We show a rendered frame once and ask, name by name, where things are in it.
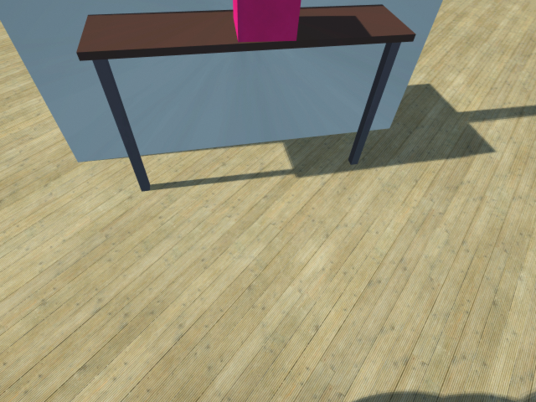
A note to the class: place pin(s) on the table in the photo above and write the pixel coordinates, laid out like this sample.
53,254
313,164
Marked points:
135,35

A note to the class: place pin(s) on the carton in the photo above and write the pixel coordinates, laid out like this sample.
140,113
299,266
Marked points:
266,20

